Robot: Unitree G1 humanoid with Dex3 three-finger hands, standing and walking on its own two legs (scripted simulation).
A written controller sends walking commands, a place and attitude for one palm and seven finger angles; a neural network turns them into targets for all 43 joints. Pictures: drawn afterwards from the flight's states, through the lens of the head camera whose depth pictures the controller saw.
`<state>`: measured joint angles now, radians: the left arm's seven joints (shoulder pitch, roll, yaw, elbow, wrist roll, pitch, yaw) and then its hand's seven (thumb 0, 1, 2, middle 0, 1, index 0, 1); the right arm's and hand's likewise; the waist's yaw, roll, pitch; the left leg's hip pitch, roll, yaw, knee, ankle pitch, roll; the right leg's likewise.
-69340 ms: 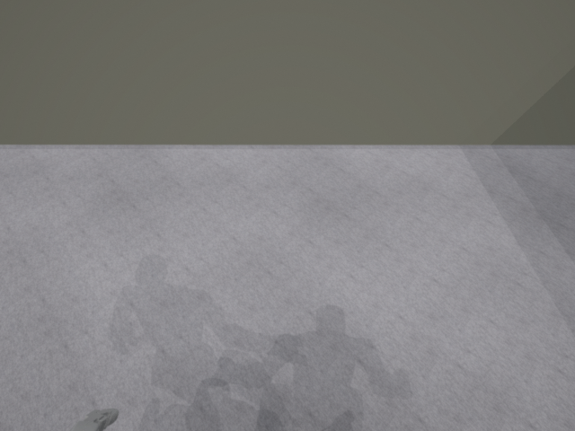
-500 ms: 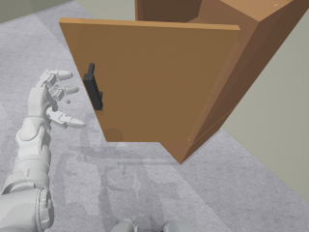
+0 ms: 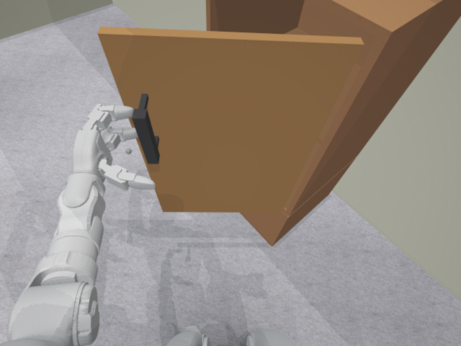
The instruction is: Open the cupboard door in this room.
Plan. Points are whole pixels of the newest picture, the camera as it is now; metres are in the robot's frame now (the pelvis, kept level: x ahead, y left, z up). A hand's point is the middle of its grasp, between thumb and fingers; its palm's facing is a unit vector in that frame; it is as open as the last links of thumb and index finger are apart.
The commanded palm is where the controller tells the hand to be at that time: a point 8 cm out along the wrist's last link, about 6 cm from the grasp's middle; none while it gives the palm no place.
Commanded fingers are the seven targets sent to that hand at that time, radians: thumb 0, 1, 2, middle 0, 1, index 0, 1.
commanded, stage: slide the fingers in behind the handle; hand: left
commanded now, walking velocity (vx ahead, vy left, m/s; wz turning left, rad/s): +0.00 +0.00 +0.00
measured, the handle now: (149, 130) +0.48 +0.15 +0.06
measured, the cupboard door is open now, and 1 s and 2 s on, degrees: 50 49 50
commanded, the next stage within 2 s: close the thumb around the handle in 1.10 s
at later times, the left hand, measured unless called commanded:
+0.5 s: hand (149, 151) +0.44 +0.14 +0.05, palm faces +0.04 -1.00 -0.01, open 13.9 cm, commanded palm +0.41 +0.18 +0.06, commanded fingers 0.00 -0.50 0.30 -0.30 -1.20 -0.30 -1.20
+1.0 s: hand (154, 150) +0.44 +0.13 +0.06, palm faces +0.04 -1.00 -0.01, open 13.8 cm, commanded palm +0.41 +0.18 +0.06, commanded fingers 0.00 -0.50 0.30 -0.30 -1.20 -0.30 -1.20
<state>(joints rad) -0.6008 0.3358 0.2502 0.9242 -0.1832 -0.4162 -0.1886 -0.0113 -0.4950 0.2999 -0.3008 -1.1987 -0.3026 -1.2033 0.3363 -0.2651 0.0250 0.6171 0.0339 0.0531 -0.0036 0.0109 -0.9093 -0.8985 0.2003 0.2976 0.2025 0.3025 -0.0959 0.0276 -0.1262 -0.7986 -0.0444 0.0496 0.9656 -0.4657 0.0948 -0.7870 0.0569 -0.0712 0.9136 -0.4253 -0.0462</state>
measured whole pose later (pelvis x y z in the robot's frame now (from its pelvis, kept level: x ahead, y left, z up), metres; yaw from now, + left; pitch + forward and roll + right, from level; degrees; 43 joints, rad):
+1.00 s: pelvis +0.00 -0.03 +0.00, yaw +0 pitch +17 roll -1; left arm -0.59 0.29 0.23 0.91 -0.16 -0.42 -0.10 -0.01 -0.49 0.30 -0.30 -1.20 -0.32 -1.21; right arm 0.33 -0.26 0.02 0.61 0.03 0.04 0.01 0.01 -0.91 -0.90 0.20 0.30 0.20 0.30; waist -0.10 0.02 -0.13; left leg -0.79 -0.03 0.05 0.96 -0.46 0.06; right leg -0.79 0.07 -0.07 0.93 -0.43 -0.08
